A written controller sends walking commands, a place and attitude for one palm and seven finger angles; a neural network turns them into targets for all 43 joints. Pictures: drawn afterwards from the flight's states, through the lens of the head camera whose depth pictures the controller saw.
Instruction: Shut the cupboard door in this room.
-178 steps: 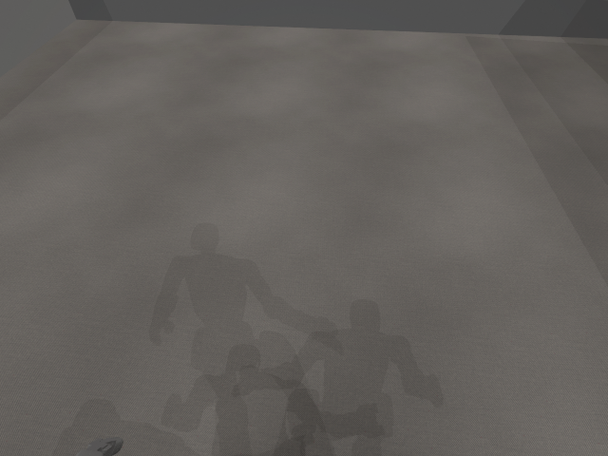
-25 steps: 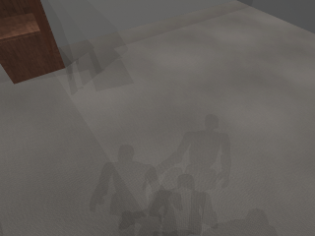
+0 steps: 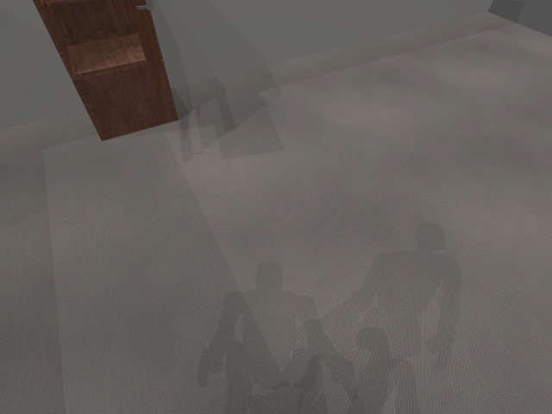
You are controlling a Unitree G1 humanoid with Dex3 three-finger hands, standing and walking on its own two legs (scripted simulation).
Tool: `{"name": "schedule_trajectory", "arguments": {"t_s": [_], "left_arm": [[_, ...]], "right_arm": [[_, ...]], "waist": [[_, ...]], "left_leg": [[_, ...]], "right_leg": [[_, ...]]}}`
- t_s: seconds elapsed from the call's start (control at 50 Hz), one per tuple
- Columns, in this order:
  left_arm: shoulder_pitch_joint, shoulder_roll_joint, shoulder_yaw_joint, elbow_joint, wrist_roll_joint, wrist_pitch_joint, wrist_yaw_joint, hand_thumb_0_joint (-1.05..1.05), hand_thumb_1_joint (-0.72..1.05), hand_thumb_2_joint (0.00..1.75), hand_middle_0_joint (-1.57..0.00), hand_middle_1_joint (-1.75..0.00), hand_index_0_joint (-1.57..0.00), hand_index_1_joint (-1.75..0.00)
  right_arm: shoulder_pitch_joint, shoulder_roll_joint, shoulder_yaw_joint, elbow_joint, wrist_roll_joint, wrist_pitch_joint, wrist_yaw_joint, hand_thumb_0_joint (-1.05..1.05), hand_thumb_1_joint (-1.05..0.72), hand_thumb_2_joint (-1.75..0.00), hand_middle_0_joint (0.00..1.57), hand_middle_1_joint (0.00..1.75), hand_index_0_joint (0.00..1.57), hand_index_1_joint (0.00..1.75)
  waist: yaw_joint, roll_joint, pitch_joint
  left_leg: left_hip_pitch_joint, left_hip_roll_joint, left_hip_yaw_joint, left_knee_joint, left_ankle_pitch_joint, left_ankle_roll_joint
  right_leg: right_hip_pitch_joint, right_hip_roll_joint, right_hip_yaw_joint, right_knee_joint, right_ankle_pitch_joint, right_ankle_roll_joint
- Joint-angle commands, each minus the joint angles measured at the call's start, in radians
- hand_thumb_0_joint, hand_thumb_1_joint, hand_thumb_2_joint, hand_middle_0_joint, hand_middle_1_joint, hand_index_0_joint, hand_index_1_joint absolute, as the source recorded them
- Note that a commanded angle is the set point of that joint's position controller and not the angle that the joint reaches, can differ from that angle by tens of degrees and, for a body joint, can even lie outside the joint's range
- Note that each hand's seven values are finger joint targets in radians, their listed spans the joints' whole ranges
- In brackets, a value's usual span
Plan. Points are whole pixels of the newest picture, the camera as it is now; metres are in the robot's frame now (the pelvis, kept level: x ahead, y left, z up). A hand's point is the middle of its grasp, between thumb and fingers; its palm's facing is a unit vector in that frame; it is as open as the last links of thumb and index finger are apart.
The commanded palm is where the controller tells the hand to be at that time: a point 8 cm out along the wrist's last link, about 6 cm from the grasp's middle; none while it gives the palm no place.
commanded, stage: stand and wait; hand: left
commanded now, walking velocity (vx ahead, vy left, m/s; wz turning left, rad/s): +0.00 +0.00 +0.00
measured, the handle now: out of the picture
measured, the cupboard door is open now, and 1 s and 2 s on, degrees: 77 77 77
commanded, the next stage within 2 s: turn or walk to find it in 0.16 s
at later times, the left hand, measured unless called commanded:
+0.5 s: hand out of the picture -0.04 +0.20 -0.18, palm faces +0.06 -0.98 -0.19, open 7.4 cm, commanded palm none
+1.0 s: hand out of the picture -0.03 +0.17 -0.18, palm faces +0.03 -0.98 -0.17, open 7.3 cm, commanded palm none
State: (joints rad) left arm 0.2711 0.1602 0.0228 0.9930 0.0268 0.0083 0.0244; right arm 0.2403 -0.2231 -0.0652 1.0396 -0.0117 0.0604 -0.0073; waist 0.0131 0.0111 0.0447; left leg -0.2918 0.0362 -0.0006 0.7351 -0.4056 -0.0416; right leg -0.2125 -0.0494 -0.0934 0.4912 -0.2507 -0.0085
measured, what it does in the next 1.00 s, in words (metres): steps on the spot: left foot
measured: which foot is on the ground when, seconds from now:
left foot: up 0.00-0.04, down 0.06-1.00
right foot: down 0.00-1.00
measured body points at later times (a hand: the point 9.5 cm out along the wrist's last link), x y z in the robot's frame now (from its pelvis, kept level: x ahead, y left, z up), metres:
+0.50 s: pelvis -0.02 +0.03 +0.00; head -0.02 +0.03 +0.45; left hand -0.04 +0.26 -0.16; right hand +0.01 -0.21 -0.15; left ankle -0.02 +0.14 -0.74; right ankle +0.01 -0.12 -0.74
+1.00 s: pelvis -0.03 +0.01 +0.00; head -0.02 +0.01 +0.45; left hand -0.03 +0.22 -0.16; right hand -0.07 -0.20 -0.16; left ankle -0.02 +0.14 -0.74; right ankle +0.01 -0.12 -0.74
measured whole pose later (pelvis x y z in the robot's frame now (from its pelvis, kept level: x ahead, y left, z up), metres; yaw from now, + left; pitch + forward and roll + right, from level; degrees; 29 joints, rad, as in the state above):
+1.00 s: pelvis -0.03 +0.01 +0.00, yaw -1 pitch -2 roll +0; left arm 0.29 0.13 0.01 1.14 0.01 0.00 0.03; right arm 0.34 -0.12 -0.01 1.15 -0.01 0.00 -0.03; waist 0.00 0.00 0.03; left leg -0.18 0.03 0.04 0.44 -0.23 -0.02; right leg -0.23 -0.05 -0.08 0.44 -0.18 0.01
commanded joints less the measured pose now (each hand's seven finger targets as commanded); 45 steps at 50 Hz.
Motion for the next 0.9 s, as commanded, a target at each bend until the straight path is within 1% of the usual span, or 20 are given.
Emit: {"name": "schedule_trajectory", "arguments": {"t_s": [0.0,0.02,0.04,0.06,0.08,0.1,0.12,0.16,0.18,0.2,0.22,0.28,0.38,0.5,0.58,0.64,0.72,0.76,0.78,0.88], "left_arm": [[0.015,0.170,0.035,-0.004,-0.015,-0.013,0.012,0.00,0.90,0.90,-0.20,-0.30,-0.20,-0.30],[0.030,0.137,0.028,-0.001,-0.019,-0.008,0.008,0.00,0.90,0.90,-0.20,-0.30,-0.20,-0.30],[0.049,0.101,0.019,0.002,-0.020,-0.004,0.007,0.00,0.90,0.90,-0.20,-0.30,-0.20,-0.30],[0.020,0.088,0.011,0.018,-0.018,0.002,0.007,0.00,0.90,0.90,-0.20,-0.30,-0.20,-0.30],[0.004,0.090,0.007,0.034,-0.016,0.008,0.007,0.00,0.90,0.90,-0.20,-0.30,-0.20,-0.30],[0.016,0.092,0.004,0.051,-0.014,0.010,0.004,0.00,0.90,0.90,-0.20,-0.30,-0.20,-0.30],[0.047,0.090,0.001,0.073,-0.013,0.009,0.002,0.00,0.90,0.90,-0.20,-0.30,-0.20,-0.30],[0.075,0.095,-0.004,0.103,-0.011,0.005,0.001,0.00,0.90,0.90,-0.20,-0.30,-0.20,-0.30],[0.074,0.106,-0.002,0.107,-0.010,0.004,0.002,0.00,0.90,0.90,-0.20,-0.30,-0.20,-0.30],[0.062,0.110,0.001,0.107,-0.009,0.004,0.002,0.00,0.90,0.90,-0.20,-0.30,-0.20,-0.30],[0.060,0.116,0.003,0.107,-0.008,0.004,0.002,0.00,0.90,0.90,-0.20,-0.30,-0.20,-0.30],[0.066,0.105,0.003,0.103,-0.007,0.003,0.003,0.00,0.90,0.90,-0.20,-0.30,-0.20,-0.30],[0.065,0.103,-0.003,0.108,-0.008,-0.006,0.006,0.00,0.90,0.90,-0.20,-0.30,-0.20,-0.30],[0.060,0.099,-0.006,0.115,-0.011,-0.010,0.007,0.00,0.90,0.90,-0.20,-0.30,-0.20,-0.30],[0.060,0.096,-0.006,0.118,-0.012,-0.010,0.008,0.00,0.90,0.90,-0.20,-0.30,-0.20,-0.30],[0.061,0.094,-0.006,0.118,-0.013,-0.009,0.008,0.00,0.90,0.90,-0.20,-0.30,-0.20,-0.30],[0.062,0.093,-0.003,0.115,-0.014,-0.014,0.009,0.00,0.90,0.90,-0.20,-0.30,-0.20,-0.30],[0.062,0.087,-0.002,0.116,-0.014,-0.014,0.010,0.00,0.90,0.90,-0.20,-0.30,-0.20,-0.30],[0.062,0.084,-0.001,0.116,-0.014,-0.015,0.010,0.00,0.90,0.90,-0.20,-0.30,-0.20,-0.30],[0.067,0.080,0.001,0.117,-0.014,-0.016,0.010,0.00,0.90,0.90,-0.20,-0.30,-0.20,-0.30]], "right_arm": [[0.062,-0.032,0.015,-0.007,0.004,-0.052,-0.011,0.00,-0.90,-0.90,0.20,0.30,0.20,0.30],[0.064,-0.072,0.009,-0.003,0.003,-0.063,-0.012,0.00,-0.90,-0.90,0.20,0.30,0.20,0.30],[0.042,-0.111,0.006,-0.007,-0.002,-0.067,-0.016,0.00,-0.90,-0.90,0.20,0.30,0.20,0.30],[0.009,-0.107,0.009,0.001,-0.002,-0.070,-0.023,0.00,-0.90,-0.90,0.20,0.30,0.20,0.30],[-0.013,-0.096,0.014,0.006,-0.001,-0.069,-0.027,0.00,-0.90,-0.90,0.20,0.30,0.20,0.30],[-0.023,-0.086,0.019,0.008,0.001,-0.069,-0.030,0.00,-0.90,-0.90,0.20,0.30,0.20,0.30],[-0.032,-0.084,0.021,0.012,0.002,-0.070,-0.033,0.00,-0.90,-0.90,0.20,0.30,0.20,0.30],[-0.029,-0.070,0.020,0.016,0.005,-0.070,-0.032,0.00,-0.90,-0.90,0.20,0.30,0.20,0.30],[-0.025,-0.069,0.018,0.016,0.006,-0.066,-0.028,0.00,-0.90,-0.90,0.20,0.30,0.20,0.30],[-0.024,-0.070,0.017,0.014,0.005,-0.062,-0.025,0.00,-0.90,-0.90,0.20,0.30,0.20,0.30],[-0.024,-0.075,0.016,0.013,0.006,-0.058,-0.022,0.00,-0.90,-0.90,0.20,0.30,0.20,0.30],[-0.019,-0.072,0.016,0.006,0.003,-0.058,-0.019,0.00,-0.90,-0.90,0.20,0.30,0.20,0.30],[0.013,-0.055,0.024,0.019,0.003,-0.065,-0.017,0.00,-0.90,-0.90,0.20,0.30,0.20,0.30],[0.044,-0.042,0.032,0.039,0.002,-0.070,-0.018,0.00,-0.90,-0.90,0.20,0.30,0.20,0.30],[0.063,-0.033,0.037,0.051,0.001,-0.071,-0.018,0.00,-0.90,-0.90,0.20,0.30,0.20,0.30],[0.081,-0.026,0.038,0.059,0.000,-0.070,-0.018,0.00,-0.90,-0.90,0.20,0.30,0.20,0.30],[0.115,-0.015,0.037,0.069,0.000,-0.072,-0.019,0.00,-0.90,-0.90,0.20,0.30,0.20,0.30],[0.121,-0.002,0.038,0.075,0.000,-0.074,-0.020,0.00,-0.90,-0.90,0.20,0.30,0.20,0.30],[0.127,0.001,0.037,0.076,-0.001,-0.073,-0.021,0.00,-0.90,-0.90,0.20,0.30,0.20,0.30],[0.150,0.012,0.037,0.085,-0.001,-0.073,-0.022,0.00,-0.90,-0.90,0.20,0.30,0.20,0.30]], "waist": [[-0.023,-0.132,-0.069],[-0.014,-0.003,-0.083],[0.004,0.102,-0.070],[-0.002,0.182,-0.046],[0.001,0.202,-0.003],[0.009,0.187,0.023],[0.020,0.162,0.016],[0.018,0.095,0.017],[0.013,0.062,0.019],[0.009,0.027,0.047],[0.008,0.020,0.051],[0.005,0.031,0.029],[-0.001,0.002,0.012],[-0.002,-0.017,0.029],[0.002,-0.003,0.046],[0.001,-0.020,0.057],[-0.002,-0.026,0.031],[-0.001,-0.016,0.037],[-0.002,-0.028,0.049],[-0.004,-0.023,0.048]], "left_leg": [[0.194,0.003,0.026,-0.370,0.223,0.016],[0.261,0.088,-0.059,-0.382,0.337,0.044],[0.211,0.183,-0.130,-0.379,0.421,0.085],[0.149,0.205,-0.156,-0.432,0.416,0.112],[0.088,0.194,-0.149,-0.459,0.401,0.121],[0.057,0.176,-0.127,-0.463,0.387,0.117],[0.070,0.162,-0.110,-0.447,0.384,0.110],[0.069,0.124,-0.080,-0.417,0.328,0.091],[0.053,0.113,-0.081,-0.420,0.258,0.083],[0.026,0.101,-0.083,-0.419,0.204,0.077],[0.019,0.099,-0.089,-0.416,0.187,0.076],[0.027,0.094,-0.097,-0.423,0.148,0.082],[0.039,0.075,-0.075,-0.403,0.190,0.073],[0.039,0.068,-0.064,-0.415,0.190,0.065],[0.023,0.065,-0.058,-0.430,0.159,0.063],[0.017,0.060,-0.054,-0.433,0.129,0.062],[0.033,0.055,-0.040,-0.416,0.161,0.058],[0.027,0.056,-0.039,-0.422,0.151,0.059],[0.024,0.055,-0.035,-0.421,0.146,0.058],[0.026,0.053,-0.025,-0.413,0.145,0.057]], "right_leg": [[-0.014,-0.149,0.153,-0.066,0.263,-0.060],[-0.080,-0.085,0.110,-0.014,0.151,-0.015],[-0.086,-0.052,0.069,-0.009,0.043,0.013],[-0.054,-0.034,0.023,0.009,-0.009,0.041],[-0.018,-0.030,0.020,0.028,-0.042,0.047],[0.000,-0.033,0.031,0.025,-0.041,0.045],[0.009,-0.039,0.038,-0.003,-0.006,0.040],[0.034,-0.056,0.047,-0.072,0.081,0.041],[0.038,-0.065,0.052,-0.085,0.079,0.040],[0.026,-0.069,0.054,-0.091,0.069,0.040],[0.015,-0.073,0.053,-0.088,0.059,0.039],[-0.001,-0.077,0.047,-0.089,0.034,0.040],[0.010,-0.087,0.066,-0.115,0.051,0.032],[0.008,-0.086,0.075,-0.134,0.032,0.026],[0.010,-0.082,0.078,-0.141,0.015,0.024],[0.001,-0.079,0.087,-0.151,-0.019,0.021],[0.011,-0.080,0.092,-0.154,-0.012,0.015],[0.007,-0.080,0.094,-0.158,-0.017,0.014],[0.000,-0.077,0.096,-0.160,-0.022,0.013],[-0.009,-0.078,0.103,-0.166,-0.038,0.007]]}}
